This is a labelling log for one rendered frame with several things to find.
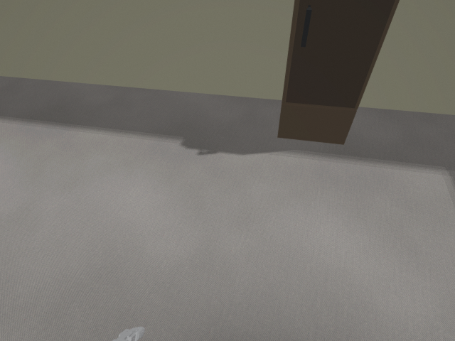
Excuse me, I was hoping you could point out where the handle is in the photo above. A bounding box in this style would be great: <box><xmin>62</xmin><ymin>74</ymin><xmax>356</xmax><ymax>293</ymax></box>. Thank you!
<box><xmin>301</xmin><ymin>5</ymin><xmax>312</xmax><ymax>47</ymax></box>

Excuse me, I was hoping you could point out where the cupboard door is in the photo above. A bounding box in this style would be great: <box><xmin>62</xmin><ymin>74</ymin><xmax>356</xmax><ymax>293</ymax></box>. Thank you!
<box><xmin>286</xmin><ymin>0</ymin><xmax>395</xmax><ymax>108</ymax></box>

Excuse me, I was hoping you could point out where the robot left hand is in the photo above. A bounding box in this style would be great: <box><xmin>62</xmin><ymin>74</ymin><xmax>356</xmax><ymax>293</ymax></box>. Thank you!
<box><xmin>113</xmin><ymin>327</ymin><xmax>145</xmax><ymax>341</ymax></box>

